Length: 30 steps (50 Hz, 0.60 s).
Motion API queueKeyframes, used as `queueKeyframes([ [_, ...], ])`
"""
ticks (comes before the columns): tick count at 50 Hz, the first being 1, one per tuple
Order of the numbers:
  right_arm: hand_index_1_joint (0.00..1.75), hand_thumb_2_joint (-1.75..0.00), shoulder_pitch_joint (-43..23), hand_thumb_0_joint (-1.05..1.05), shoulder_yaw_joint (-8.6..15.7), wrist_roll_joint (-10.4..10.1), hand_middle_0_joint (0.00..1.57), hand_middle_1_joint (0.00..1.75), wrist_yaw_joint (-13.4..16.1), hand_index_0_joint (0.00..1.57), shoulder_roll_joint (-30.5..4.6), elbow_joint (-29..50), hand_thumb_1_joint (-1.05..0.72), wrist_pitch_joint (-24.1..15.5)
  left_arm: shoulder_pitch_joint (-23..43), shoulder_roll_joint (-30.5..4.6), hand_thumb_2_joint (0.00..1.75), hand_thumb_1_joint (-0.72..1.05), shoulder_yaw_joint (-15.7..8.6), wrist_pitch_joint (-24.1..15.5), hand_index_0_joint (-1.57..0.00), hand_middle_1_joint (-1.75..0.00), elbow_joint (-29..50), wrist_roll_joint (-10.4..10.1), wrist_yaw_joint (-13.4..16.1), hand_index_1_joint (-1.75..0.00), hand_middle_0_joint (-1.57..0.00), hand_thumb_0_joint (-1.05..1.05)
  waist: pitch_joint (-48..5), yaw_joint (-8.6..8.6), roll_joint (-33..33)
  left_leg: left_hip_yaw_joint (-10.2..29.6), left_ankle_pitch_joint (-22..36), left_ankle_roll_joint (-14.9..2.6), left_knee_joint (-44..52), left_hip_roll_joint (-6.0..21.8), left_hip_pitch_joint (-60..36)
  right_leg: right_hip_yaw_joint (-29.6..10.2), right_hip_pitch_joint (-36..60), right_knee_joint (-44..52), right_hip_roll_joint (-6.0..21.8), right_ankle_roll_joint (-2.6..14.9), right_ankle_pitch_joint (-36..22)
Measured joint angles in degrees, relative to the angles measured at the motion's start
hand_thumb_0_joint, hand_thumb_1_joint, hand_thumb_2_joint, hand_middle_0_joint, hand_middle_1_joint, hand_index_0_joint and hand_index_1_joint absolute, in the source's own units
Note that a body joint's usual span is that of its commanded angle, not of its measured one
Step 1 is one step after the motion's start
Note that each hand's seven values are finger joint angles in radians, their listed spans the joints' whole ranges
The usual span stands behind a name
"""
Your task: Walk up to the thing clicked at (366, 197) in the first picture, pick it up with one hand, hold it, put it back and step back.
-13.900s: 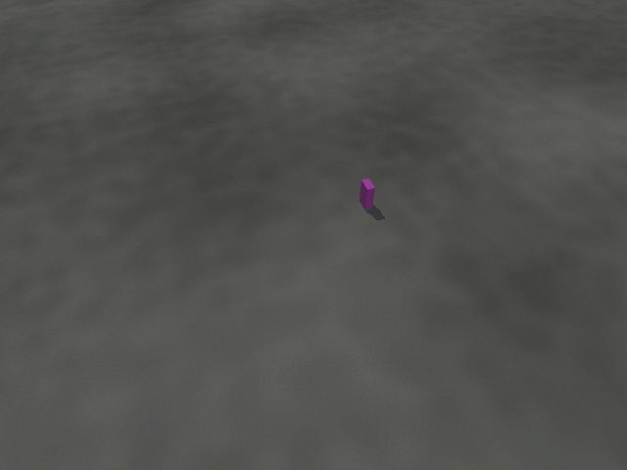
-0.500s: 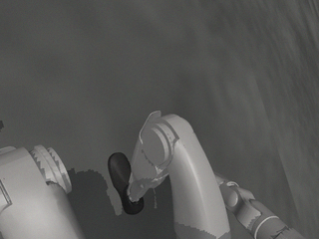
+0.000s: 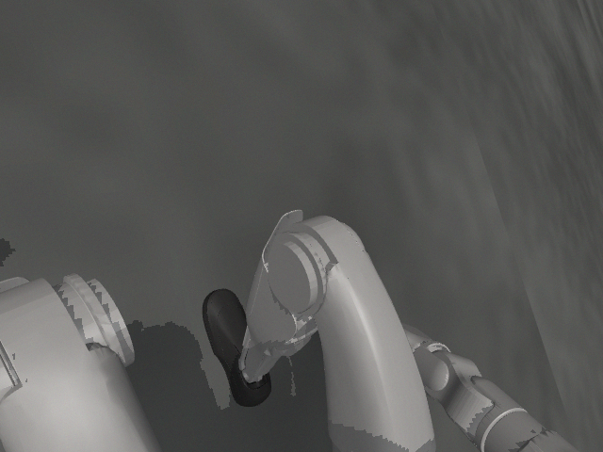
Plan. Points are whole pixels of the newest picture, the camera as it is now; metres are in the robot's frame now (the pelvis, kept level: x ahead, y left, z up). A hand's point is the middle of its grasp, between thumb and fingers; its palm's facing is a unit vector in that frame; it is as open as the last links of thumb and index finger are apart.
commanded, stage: settle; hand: left
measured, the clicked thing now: out of the picture +0.43 +0.30 -0.22
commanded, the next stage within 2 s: hold in 1.20 s
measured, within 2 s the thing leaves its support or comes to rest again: leaves its support in 0.38 s
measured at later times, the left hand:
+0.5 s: hand out of the picture +0.41 +0.32 -0.18, palm faces +0.53 -0.85 +0.03, open 10.6 cm
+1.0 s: hand out of the picture +0.38 +0.34 -0.05, palm faces +0.48 -0.88 -0.05, open 10.6 cm
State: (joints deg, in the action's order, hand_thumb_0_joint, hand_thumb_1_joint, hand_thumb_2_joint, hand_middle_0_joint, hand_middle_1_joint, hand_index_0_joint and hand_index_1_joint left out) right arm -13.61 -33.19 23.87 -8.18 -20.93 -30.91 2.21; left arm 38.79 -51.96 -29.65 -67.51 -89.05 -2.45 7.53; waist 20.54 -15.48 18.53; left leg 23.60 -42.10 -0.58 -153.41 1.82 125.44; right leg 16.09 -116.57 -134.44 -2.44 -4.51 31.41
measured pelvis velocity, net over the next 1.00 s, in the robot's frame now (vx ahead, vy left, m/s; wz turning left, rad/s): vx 0.01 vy -0.01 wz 0.11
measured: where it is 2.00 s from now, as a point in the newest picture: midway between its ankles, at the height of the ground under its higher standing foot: (174, 418)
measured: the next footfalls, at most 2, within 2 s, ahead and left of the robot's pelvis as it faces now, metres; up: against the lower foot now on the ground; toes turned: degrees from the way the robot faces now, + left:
none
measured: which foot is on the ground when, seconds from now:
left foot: down 0.00-1.00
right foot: down 0.00-1.00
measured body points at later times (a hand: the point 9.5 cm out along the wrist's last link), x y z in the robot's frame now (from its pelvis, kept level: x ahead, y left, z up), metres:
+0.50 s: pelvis +0.00 +0.00 +0.00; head +0.22 +0.21 +0.32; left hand +0.38 +0.36 -0.17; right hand +0.18 -0.23 -0.03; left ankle +0.08 +0.12 -0.25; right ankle +0.16 -0.12 -0.25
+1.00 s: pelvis +0.01 -0.01 +0.03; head +0.20 +0.15 +0.41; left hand +0.35 +0.38 -0.05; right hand +0.22 -0.23 -0.05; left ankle +0.08 +0.12 -0.25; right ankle +0.16 -0.12 -0.25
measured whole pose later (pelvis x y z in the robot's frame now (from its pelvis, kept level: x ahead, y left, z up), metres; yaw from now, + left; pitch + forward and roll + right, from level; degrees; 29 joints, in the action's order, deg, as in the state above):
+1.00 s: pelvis +0.01 -0.01 +0.03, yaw +7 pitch +24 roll -13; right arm -1.0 -12.7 10.7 -8.8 -18.1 -35.5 2.6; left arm 29.7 -31.6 -22.7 -45.9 -53.7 -5.3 1.0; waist 2.3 -8.0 5.6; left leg 12.7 -40.2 -0.8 -143.3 1.3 128.6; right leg 8.7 -122.3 -132.5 1.8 -2.1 34.8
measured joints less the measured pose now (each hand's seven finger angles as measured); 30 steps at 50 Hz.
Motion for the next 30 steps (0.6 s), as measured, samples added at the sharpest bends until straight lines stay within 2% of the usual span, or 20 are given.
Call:
queueKeyframes([
  [8, 0.30, -0.89, 0.3, -0.01, 0.0, 0.0, 0.20, 0.30, -0.1, 0.21, -0.1, 0.4, -0.88, 0.1, 0.0, -0.2, 0.91, -0.39, 0.0, 0.2, -0.71, -0.98, 0.3, 0.2, 0.0, -1.01, -0.69, -0.01, 0.1, 0.02, -0.1, 0.2, -0.1, -0.19, -0.1, -0.1, 0.0, 0.2, 0.3, 0.2, 0.0, 0.05, 0.1],
  [18, 0.30, -0.90, 1.3, -0.01, 0.8, -0.7, 0.20, 0.30, -0.3, 0.21, -0.4, 0.8, -0.89, 0.0, -1.2, 1.6, 0.99, -0.47, -1.0, 1.2, -0.73, -1.03, 3.8, -0.4, -0.5, -1.06, -0.70, -0.01, 0.3, 0.78, -0.3, 0.0, -0.1, -0.15, -0.2, -0.3, -0.3, 0.1, 0.7, -0.1, 0.2, 0.06, 0.4],
  [24, 0.30, -0.90, 3.2, -0.01, 3.1, -1.6, 0.20, 0.30, -0.9, 0.21, 0.0, 0.0, -0.90, 0.4, -2.3, 4.2, 1.01, -0.50, -1.0, 3.6, -0.74, -1.04, 10.4, -0.5, -0.7, -1.07, -0.71, -0.01, -1.3, 2.15, -1.3, -0.8, 0.2, 0.07, 0.4, -0.6, 0.0, -0.4, 0.3, -0.3, 0.7, 0.31, 0.7],
  [30, 0.30, -0.90, 5.6, 0.00, 6.9, -3.7, 0.20, 0.30, -1.4, 0.21, 1.0, -1.4, -0.89, 0.6, -4.0, 7.7, 1.04, -0.52, 1.3, 7.8, -0.74, -1.05, 17.6, -0.8, -1.8, -1.08, -0.72, -0.01, -5.2, 3.48, -3.8, -2.6, 0.7, -0.02, 2.0, -0.6, 0.9, -1.5, -0.8, 0.0, 1.4, 0.76, 1.1],
])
